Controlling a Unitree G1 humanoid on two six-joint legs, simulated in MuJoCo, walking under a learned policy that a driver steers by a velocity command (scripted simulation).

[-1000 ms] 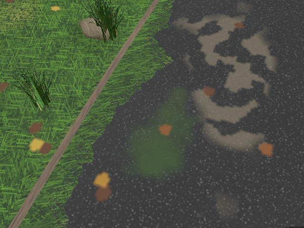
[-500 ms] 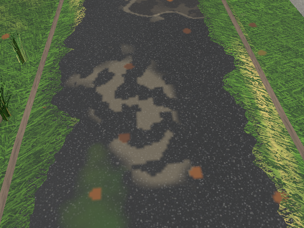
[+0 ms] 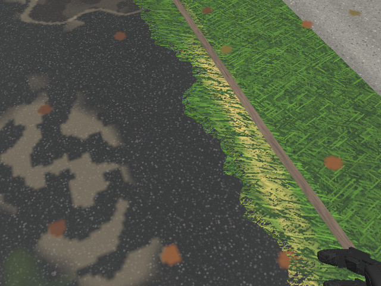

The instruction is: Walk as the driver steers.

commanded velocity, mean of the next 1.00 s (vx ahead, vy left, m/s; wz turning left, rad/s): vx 0.96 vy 0.00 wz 0.64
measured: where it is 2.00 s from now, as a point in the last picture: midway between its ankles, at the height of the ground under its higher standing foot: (150, 115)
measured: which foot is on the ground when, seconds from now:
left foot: up 0.00-0.04, down 0.06-0.50, up 0.52-0.92, down 0.94-1.00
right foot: down 0.00-0.06, up 0.08-0.48, down 0.50-0.94, up 0.96-1.00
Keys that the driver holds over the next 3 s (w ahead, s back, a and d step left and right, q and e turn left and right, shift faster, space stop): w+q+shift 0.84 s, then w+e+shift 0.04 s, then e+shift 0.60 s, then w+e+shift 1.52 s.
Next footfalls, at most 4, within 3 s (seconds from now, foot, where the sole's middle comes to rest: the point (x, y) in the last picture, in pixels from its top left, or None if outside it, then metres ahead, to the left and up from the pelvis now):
0.06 left None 0.27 0.09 -0.76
0.50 right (245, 220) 0.68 -0.07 -0.76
0.94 left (150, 158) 0.94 0.33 -0.76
1.38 right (157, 111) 1.20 0.34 -0.76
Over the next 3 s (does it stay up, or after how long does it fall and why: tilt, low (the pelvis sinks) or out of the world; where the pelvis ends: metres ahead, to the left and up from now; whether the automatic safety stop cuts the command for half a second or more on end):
stays up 1.89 -0.13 0.00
